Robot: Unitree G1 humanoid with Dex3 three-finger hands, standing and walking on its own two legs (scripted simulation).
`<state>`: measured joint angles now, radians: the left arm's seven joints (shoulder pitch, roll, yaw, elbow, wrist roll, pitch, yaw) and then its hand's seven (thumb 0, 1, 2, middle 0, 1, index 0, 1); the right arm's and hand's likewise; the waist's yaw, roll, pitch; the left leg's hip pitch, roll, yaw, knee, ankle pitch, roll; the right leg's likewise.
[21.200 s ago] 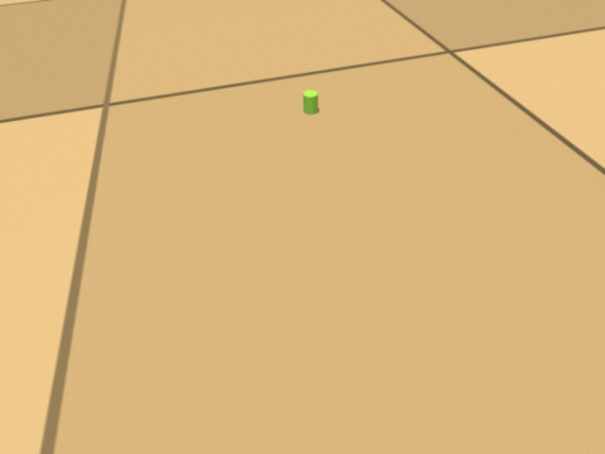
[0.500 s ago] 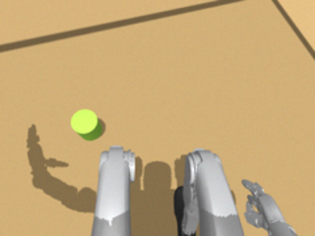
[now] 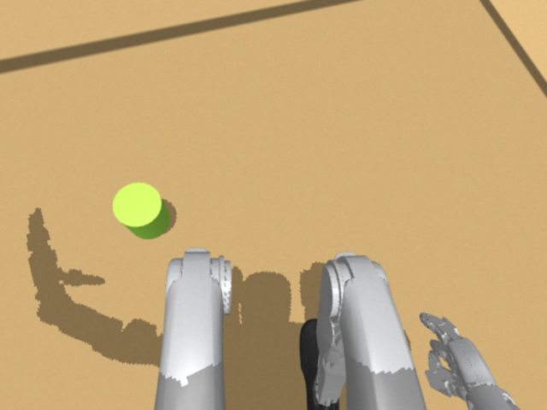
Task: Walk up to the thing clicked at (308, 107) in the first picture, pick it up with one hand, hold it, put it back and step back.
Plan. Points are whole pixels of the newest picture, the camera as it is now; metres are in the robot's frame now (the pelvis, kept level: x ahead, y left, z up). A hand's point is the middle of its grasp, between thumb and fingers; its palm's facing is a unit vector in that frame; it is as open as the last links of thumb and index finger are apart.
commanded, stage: go down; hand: left
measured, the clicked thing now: (144, 212) +0.43 +0.28 -0.31
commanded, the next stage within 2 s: approach in 0.18 s
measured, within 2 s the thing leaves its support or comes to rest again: neither
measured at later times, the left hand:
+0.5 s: hand out of the picture +0.31 +0.45 -0.03, palm faces +0.40 -0.92 -0.04, open 17.6 cm
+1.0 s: hand (87, 228) +0.37 +0.35 -0.22, palm faces +0.23 -0.97 +0.04, open 17.6 cm
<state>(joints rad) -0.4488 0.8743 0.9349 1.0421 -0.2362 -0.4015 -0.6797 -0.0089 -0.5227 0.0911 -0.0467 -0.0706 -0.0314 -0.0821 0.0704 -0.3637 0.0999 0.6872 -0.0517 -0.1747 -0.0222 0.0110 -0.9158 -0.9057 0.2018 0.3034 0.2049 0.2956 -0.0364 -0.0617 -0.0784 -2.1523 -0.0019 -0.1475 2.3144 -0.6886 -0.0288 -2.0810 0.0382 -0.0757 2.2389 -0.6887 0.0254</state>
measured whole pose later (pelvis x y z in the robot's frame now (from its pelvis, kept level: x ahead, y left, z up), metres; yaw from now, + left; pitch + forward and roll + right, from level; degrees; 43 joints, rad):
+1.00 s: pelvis -0.01 +0.01 -0.08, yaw -6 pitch +17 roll -14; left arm -0.50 0.82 0.75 1.35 -0.26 -0.90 -0.54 -0.01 -0.60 0.06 -0.07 -0.10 -0.05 -0.11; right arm -0.14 -0.37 0.35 0.62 -0.26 -0.10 0.05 0.01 -0.92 -0.90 0.20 0.30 0.21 0.30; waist -0.15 -0.22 0.18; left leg -2.22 0.00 -0.28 2.63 -0.72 -0.02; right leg -2.11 0.09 -0.18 2.45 -0.67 0.04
